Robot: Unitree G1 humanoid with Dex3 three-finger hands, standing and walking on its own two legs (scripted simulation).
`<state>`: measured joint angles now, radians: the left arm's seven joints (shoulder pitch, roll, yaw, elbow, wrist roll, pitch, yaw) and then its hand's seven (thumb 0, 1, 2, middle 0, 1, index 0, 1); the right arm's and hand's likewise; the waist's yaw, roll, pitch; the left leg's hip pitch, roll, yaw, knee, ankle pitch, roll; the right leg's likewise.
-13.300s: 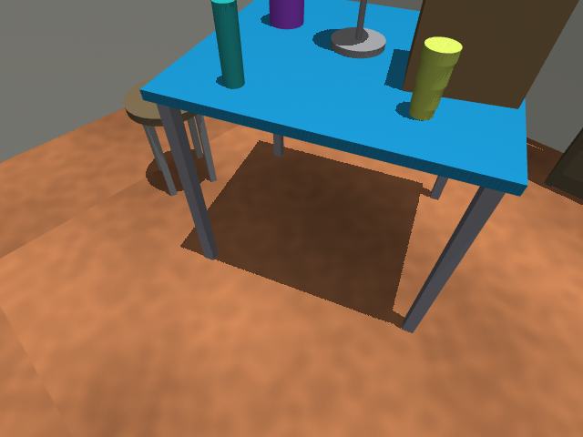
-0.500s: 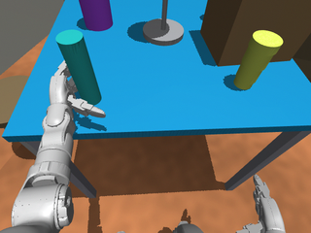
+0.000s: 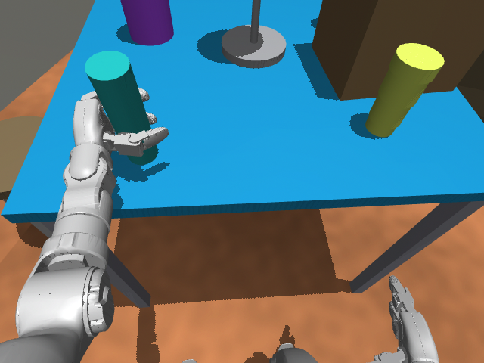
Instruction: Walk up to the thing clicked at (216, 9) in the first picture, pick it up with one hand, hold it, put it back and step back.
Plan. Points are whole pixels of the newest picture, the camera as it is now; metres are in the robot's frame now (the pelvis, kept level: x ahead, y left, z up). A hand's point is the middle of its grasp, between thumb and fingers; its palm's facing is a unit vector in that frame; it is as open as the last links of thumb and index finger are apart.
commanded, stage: settle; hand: left
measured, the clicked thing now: (128, 117) +0.47 +0.16 +0.14
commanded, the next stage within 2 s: lift in 0.82 s
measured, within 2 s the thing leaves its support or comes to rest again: leaves its support in 0.32 s
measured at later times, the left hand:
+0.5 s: hand (128, 118) +0.46 +0.15 +0.14, palm faces +0.08 -1.00 -0.01, open 7.7 cm
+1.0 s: hand (119, 101) +0.46 +0.16 +0.17, palm faces +0.08 -1.00 +0.00, open 7.7 cm
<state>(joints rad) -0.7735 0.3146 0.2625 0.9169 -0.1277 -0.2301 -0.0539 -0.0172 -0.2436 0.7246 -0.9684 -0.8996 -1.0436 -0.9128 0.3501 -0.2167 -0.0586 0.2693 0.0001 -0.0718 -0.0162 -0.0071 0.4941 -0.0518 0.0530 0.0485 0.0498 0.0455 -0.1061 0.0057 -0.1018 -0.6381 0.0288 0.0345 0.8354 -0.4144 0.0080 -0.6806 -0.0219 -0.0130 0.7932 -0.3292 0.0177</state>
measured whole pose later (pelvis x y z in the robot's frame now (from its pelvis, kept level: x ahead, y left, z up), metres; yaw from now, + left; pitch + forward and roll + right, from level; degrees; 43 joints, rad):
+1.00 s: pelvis +0.00 +0.00 +0.02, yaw +0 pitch +7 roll -1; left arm -0.78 0.34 0.25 0.84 -0.15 -0.05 -0.06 0.00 -0.23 1.26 -0.82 -1.19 -0.88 -1.21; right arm 0.29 -0.22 -0.04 0.41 0.03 -0.09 -0.06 -0.01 0.53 -0.06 0.05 0.05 0.05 0.05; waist -0.08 0.02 -0.08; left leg -0.48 0.03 0.03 0.72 -0.37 0.00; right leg -0.52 -0.02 -0.02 0.69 -0.29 0.01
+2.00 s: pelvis -0.01 -0.01 +0.03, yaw +2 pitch -2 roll +0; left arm -0.54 0.31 0.25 0.06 -0.23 0.56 -0.10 0.00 -0.22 1.26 -0.82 -1.18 -0.88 -1.20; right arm 0.27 -0.24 -0.07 0.61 0.05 -0.23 -0.06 -0.01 0.55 -0.05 0.05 0.05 0.05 0.05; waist 0.01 0.06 -0.07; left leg -0.21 0.01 0.01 0.53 -0.28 0.00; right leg -0.26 -0.04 -0.04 0.53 -0.23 0.01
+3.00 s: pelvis -0.01 +0.00 +0.03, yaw +2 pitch -3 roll +0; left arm -0.54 0.33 0.29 -0.17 -0.29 0.81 -0.10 0.00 -0.20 1.24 -0.82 -1.16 -0.89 -1.18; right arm 0.26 -0.24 -0.08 0.63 0.08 -0.27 -0.02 -0.01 0.54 -0.06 0.05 0.05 0.05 0.05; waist 0.02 0.08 -0.08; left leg -0.21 0.00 0.01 0.55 -0.29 0.01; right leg -0.24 -0.04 -0.04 0.53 -0.24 0.02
